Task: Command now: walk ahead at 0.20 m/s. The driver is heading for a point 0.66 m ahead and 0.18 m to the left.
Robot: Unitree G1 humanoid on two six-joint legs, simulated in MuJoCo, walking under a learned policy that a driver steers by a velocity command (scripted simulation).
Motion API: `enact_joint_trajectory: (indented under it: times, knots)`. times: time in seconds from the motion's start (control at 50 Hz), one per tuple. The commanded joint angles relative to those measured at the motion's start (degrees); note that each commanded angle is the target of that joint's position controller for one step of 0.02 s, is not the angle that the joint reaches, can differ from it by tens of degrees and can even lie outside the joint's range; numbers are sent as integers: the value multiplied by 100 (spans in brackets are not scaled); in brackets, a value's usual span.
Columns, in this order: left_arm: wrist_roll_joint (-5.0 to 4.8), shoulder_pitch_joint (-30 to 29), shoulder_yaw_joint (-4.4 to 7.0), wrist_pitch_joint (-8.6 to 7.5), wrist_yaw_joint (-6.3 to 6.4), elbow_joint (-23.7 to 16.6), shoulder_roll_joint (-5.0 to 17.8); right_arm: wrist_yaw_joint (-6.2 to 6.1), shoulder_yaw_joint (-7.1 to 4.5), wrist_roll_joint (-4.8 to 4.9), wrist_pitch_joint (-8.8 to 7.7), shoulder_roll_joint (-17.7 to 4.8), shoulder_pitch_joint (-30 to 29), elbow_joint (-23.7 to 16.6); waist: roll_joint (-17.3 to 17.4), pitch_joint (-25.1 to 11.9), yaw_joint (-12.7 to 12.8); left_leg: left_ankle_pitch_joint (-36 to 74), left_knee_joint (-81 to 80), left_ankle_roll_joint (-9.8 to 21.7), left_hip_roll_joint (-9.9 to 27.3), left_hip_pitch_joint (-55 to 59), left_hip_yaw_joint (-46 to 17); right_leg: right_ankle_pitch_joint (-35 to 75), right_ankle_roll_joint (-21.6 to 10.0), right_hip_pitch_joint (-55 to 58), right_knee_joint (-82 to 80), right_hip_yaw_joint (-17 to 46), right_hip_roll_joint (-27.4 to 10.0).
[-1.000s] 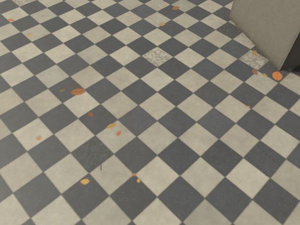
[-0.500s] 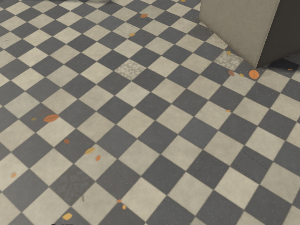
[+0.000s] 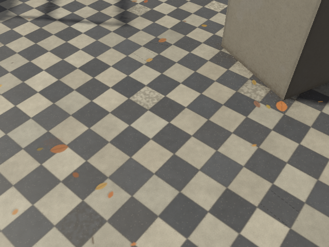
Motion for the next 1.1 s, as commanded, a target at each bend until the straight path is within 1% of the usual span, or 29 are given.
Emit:
enact_joint_trajectory:
  times: [0.02,0.06,0.1,0.12,0.14,0.16,0.18,0.2,0.24,0.28,0.32,0.38,0.5,0.56,0.6,0.62,0.64,0.66,0.68,0.7,0.72,0.74,0.78,0.84,0.94,0.98,1.02,1.06,1.1]
  knots:
    - [-107,-545,96,-259,-29,-438,419,-55,-344,99,-94,-1282,345,-135,1052,855,-248,-2660,-2182,1166,1654,-482,-2321,-528,-197,-1005,838,-406,97]
    - [-159,-528,96,-434,-116,-414,407,-51,-349,103,-201,-1178,216,-147,1042,975,-143,-1881,-2147,1245,1807,-256,-2359,-682,-390,-1188,714,-245,-159]
    - [-178,102,131,-540,-190,-94,399,-5,-344,187,-209,-1095,-191,-218,856,704,267,-1090,-1771,920,1342,-658,-1551,-46,-515,243,-570,-467,-11]
    - [-136,617,212,-541,-195,192,522,14,-326,169,-214,-989,-279,-246,671,437,444,-499,-1286,735,992,-1034,-1112,488,-457,1214,-713,-457,134]
    - [-108,1245,322,-544,-169,353,836,36,-242,111,-253,-705,-441,-337,-140,157,672,208,153,402,482,-1537,-408,210,-655,1956,-1242,621,-540]
    - [-113,1816,472,-565,-210,435,1511,9,-195,97,-343,-486,-480,-597,-1751,-127,757,-388,1977,23,-289,-2701,226,-439,-1443,2761,-2155,3036,-1752]
    - [-32,1669,307,-639,-240,383,1097,7,-266,168,-431,-767,-560,-632,-1311,-73,667,-1189,3126,70,-177,-3271,-419,-611,-1792,2684,-2414,3846,-2176]
    - [-23,1250,203,-692,-229,281,805,63,-297,270,-491,-838,-446,-591,-855,250,429,-791,3565,236,132,-3625,-623,-513,-1669,2561,-2328,3268,-2083]
    - [-29,822,133,-709,-239,158,675,130,-314,238,-542,-795,-442,-475,-395,397,270,197,3346,406,488,-3754,-540,87,-1271,2408,-2457,2130,-1688]
    - [25,891,42,-657,-216,219,444,219,-338,187,-483,-703,-470,-424,-502,311,241,765,2955,368,614,-3413,-441,1275,-972,2258,-2532,1150,-1356]
    - [56,1100,51,-625,-165,316,519,282,-300,172,-402,-499,-542,-434,-461,282,284,1069,2684,231,545,-3402,-337,2035,-955,2181,-2561,569,-1250]
    - [89,1011,77,-617,-92,328,732,280,-230,141,-339,-358,-1094,-722,-333,487,337,1684,1683,74,408,-3304,-323,2158,-955,1738,-2790,10,-1223]
    - [-22,1175,90,-610,-42,477,828,428,-155,126,-339,-355,-1898,-1198,-335,772,441,2320,368,288,286,-2744,134,2519,-839,1793,-2860,-775,-1396]
    - [-29,972,158,-504,-13,396,1047,532,-265,123,-345,-589,-1721,-1329,-533,414,125,1654,305,611,-61,-2211,491,5085,-666,2360,-1937,-1074,-1527]
    - [3,803,194,-377,50,289,1171,533,-500,145,-298,-969,-494,-1082,-661,-371,-561,1384,249,892,-500,-674,719,6529,-487,2214,-164,-1256,-1421]
    - [13,786,173,-369,75,194,1174,450,-690,153,-249,-1306,440,-867,-433,-831,-998,1404,82,1116,-413,935,233,5754,-293,1149,1282,-1263,-1215]
    - [161,1238,-38,-489,-21,-55,469,337,-814,129,-211,-1865,930,-816,1068,-1528,-648,763,-117,1960,1112,3090,-2506,1167,55,-1232,3643,-1164,-328]
    - [18,1189,-127,-765,-131,-167,384,335,-726,106,-253,-1735,928,-912,1100,-2378,-573,-384,-1426,2623,1967,3693,-5158,-1435,44,-2309,4827,128,393]
    - [-225,392,37,-936,-184,-378,921,322,-633,42,-307,-1361,735,-887,719,-1557,-734,-376,-1711,2169,1715,3134,-4432,-979,-125,-2907,4946,514,5]
    - [-265,88,36,-1012,-166,-520,963,317,-580,58,-364,-1171,333,-951,358,-875,-526,73,-1771,1916,1483,2171,-3552,-392,-238,-2882,4518,414,-274]
    - [-157,56,63,-1010,-102,-474,927,329,-526,56,-401,-1020,-113,-1072,-125,-489,-223,706,-1847,1744,1215,1207,-2903,-47,-216,-2513,4009,370,-505]
    - [-53,177,117,-940,-57,-450,947,326,-483,1,-421,-896,-392,-1175,-90,-320,24,1185,-1949,1646,979,520,-2430,165,-169,-2057,3613,391,-672]
    - [36,300,135,-776,-50,-523,836,296,-468,1,-430,-873,-467,-1242,127,-231,217,1622,-2122,1664,777,-168,-2081,298,-15,-1655,3175,339,-763]
    - [133,-230,118,-656,-5,-797,719,181,-517,34,-445,-1085,-135,-1196,195,-17,117,1990,-2215,1650,589,-660,-1664,1001,266,-1809,2204,165,-669]
    - [61,-1371,21,-728,-84,-1184,521,66,-544,112,-354,-1185,451,-1091,391,32,-348,1555,-1989,1237,303,-621,-1530,2566,326,-1439,61,104,-209]
    - [-1,-1643,24,-765,-142,-1311,591,53,-545,140,-321,-1182,651,-1029,442,20,-446,1402,-1820,1201,411,-365,-1783,2616,299,-1345,-271,176,-110]
    - [44,-1709,41,-819,-216,-1375,705,8,-521,123,-245,-1094,796,-959,484,6,-453,2088,-1280,1112,495,146,-1897,2488,199,-1371,-638,183,-19]
    - [88,-1555,78,-879,-274,-1365,812,-51,-517,64,-158,-1063,868,-951,623,-172,-374,2876,-683,972,596,605,-2086,2163,23,-1145,-799,150,82]
    - [186,-804,134,-946,-255,-1188,946,-69,-464,43,-128,-939,636,-1067,668,-592,66,3819,255,669,266,651,-1943,2859,-316,-32,-1274,2,26]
